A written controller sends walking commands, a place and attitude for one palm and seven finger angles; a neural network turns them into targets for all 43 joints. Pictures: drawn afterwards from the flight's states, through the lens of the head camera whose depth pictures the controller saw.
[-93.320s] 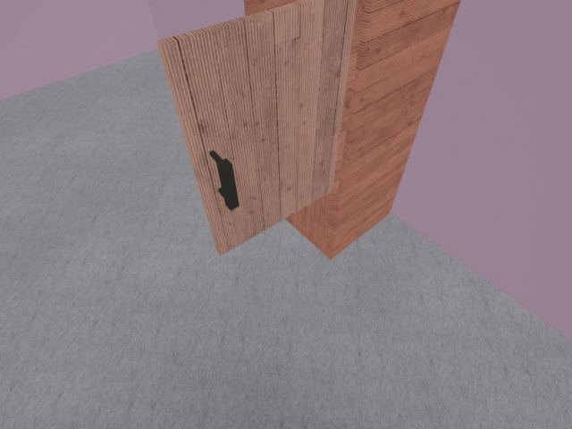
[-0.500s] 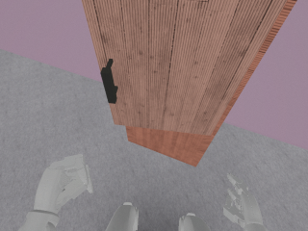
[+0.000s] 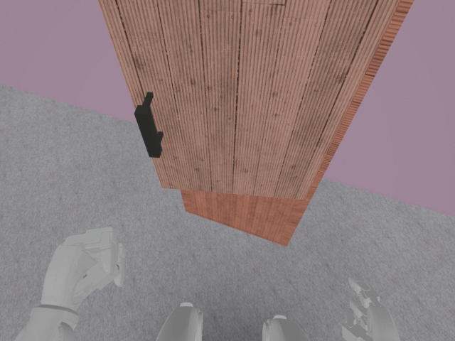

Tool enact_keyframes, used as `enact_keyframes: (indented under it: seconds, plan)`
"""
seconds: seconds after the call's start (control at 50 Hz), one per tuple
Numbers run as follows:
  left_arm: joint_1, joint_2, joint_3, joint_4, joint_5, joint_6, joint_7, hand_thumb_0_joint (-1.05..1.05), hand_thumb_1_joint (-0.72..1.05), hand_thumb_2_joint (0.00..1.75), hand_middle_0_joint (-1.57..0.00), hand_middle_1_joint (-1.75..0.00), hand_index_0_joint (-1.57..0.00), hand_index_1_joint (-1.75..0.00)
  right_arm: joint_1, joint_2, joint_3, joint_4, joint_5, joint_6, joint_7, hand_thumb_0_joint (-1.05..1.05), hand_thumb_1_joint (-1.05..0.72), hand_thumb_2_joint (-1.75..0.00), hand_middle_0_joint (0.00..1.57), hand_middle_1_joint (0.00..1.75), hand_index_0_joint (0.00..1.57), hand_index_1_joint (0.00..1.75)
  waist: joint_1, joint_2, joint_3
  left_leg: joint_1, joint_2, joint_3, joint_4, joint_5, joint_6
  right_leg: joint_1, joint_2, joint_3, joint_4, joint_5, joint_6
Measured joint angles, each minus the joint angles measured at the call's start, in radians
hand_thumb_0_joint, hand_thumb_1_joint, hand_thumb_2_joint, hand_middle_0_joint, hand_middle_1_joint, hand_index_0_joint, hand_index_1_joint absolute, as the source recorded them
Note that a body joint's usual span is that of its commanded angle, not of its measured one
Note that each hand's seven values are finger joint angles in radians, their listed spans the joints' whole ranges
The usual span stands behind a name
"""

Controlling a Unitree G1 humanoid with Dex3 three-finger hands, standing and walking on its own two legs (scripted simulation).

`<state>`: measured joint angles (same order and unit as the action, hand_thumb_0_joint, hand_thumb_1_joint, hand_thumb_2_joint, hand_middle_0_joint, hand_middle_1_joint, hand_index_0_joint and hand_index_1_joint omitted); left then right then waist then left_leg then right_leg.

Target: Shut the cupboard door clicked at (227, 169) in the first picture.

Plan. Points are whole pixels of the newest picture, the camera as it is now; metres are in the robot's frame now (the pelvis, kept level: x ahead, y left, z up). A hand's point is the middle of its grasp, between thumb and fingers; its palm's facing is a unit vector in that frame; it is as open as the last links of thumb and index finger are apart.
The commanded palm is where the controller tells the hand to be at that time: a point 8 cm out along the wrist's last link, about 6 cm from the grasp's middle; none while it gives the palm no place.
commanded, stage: raise the hand and make a fist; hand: left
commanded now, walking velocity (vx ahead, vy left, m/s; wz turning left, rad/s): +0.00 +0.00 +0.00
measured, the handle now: (152, 125) +0.51 +0.19 +0.05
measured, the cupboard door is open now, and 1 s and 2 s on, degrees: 15 15 14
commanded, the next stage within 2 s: bring the fist close to the handle in 0.14 s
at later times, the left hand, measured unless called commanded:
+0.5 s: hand (129, 244) +0.26 +0.17 +0.05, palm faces -0.08 -1.00 -0.03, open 3.1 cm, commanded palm +0.25 +0.23 +0.06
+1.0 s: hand (145, 186) +0.36 +0.17 +0.06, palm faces -0.04 -1.00 -0.03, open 3.1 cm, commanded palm +0.35 +0.23 +0.06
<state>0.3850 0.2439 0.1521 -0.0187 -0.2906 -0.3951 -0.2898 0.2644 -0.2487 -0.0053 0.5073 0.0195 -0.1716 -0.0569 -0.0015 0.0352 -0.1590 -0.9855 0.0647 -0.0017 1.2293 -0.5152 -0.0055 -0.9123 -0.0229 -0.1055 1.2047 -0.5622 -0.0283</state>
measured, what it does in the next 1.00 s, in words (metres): stands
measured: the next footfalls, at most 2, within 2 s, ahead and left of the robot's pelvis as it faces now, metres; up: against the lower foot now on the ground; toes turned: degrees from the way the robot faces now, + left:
none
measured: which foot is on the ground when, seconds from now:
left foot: down 0.00-1.00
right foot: down 0.00-1.00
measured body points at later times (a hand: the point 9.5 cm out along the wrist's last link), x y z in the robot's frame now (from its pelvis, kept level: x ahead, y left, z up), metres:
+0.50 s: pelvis -0.01 +0.00 +0.00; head +0.06 +0.01 +0.44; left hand +0.26 +0.23 +0.06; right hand +0.18 -0.23 -0.08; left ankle +0.04 +0.12 -0.64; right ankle +0.02 -0.11 -0.64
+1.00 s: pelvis +0.00 +0.00 +0.01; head +0.08 +0.00 +0.45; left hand +0.36 +0.23 +0.06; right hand +0.13 -0.26 -0.10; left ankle +0.04 +0.12 -0.64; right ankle +0.02 -0.11 -0.64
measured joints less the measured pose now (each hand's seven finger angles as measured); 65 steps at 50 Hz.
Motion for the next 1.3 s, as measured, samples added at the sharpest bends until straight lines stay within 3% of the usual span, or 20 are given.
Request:
enact_keyframes:
  seconds: [0.32, 0.44, 0.64, 0.76, 1.04, 1.3]
  plan:
    - [-0.018, -0.001, -0.013, 0.008, 0.005, -0.009, 0.003, 0.02, 0.9, 0.9, -1.31, -1.5, -1.3, -1.49, -0.02, 0.009, 0.019, -0.013, -0.001, -0.003, -0.002, 0.01, -0.9, -0.89, 0.21, 0.3, 0.2, 0.3, 0.01, 0.007, 0.004, -0.015, -0.004, -0.007, 0.013, 0.001, 0.003, -0.01, -0.003, -0.005, 0.01, 0.0, 0.001]
    - [-0.141, -0.002, -0.028, 0.063, 0.02, 0.01, 0.012, 0.02, 0.9, 0.9, -1.31, -1.5, -1.3, -1.5, -0.029, 0.002, 0.032, 0.001, -0.003, -0.016, -0.004, 0.01, -0.9, -0.89, 0.21, 0.3, 0.2, 0.3, 0.012, 0.009, 0.006, -0.04, -0.007, -0.011, 0.028, 0.0, 0.005, -0.031, -0.006, -0.009, 0.023, -0.001, 0.002]
    - [-0.32, -0.013, -0.045, 0.182, 0.068, 0.069, 0.075, 0.02, 0.9, 0.9, -1.31, -1.5, -1.3, -1.49, -0.012, 0.003, 0.035, 0.021, -0.005, 0.007, 0.008, 0.01, -0.9, -0.89, 0.21, 0.3, 0.2, 0.3, -0.013, 0.004, 0.009, -0.013, -0.008, 0.006, -0.016, 0.017, 0.008, -0.015, -0.006, 0.007, -0.013, 0.017, 0.006]
    - [-0.412, -0.008, -0.014, 0.292, 0.074, 0.044, 0.088, 0.02, 0.9, 0.9, -1.3, -1.5, -1.3, -1.49, 0.003, 0.0, 0.028, 0.046, -0.007, 0.03, 0.016, 0.01, -0.9, -0.89, 0.21, 0.3, 0.2, 0.3, -0.025, -0.004, 0.008, 0.004, -0.007, 0.015, -0.043, 0.025, 0.006, -0.006, -0.004, 0.016, -0.033, 0.024, 0.006]
    - [-0.687, 0.026, 0.05, 0.59, 0.077, -0.012, 0.053, 0.02, 0.9, 0.9, -1.31, -1.5, -1.3, -1.49, 0.0, -0.016, 0.013, 0.103, -0.004, 0.058, 0.013, 0.01, -0.9, -0.89, 0.2, 0.3, 0.2, 0.3, -0.04, -0.012, 0.015, -0.024, -0.004, 0.019, -0.046, 0.03, 0.004, -0.039, -0.001, 0.021, -0.03, 0.029, 0.004]
    - [-0.919, 0.059, 0.104, 0.835, 0.115, -0.034, 0.062, 0.02, 0.9, 0.9, -1.3, -1.5, -1.3, -1.5, 0.025, -0.007, 0.014, 0.127, -0.011, 0.095, 0.026, 0.01, -0.9, -0.89, 0.2, 0.3, 0.2, 0.3, -0.07, -0.011, 0.012, -0.066, 0.0, 0.023, -0.038, 0.033, 0.007, -0.082, 0.003, 0.025, -0.027, 0.037, 0.006]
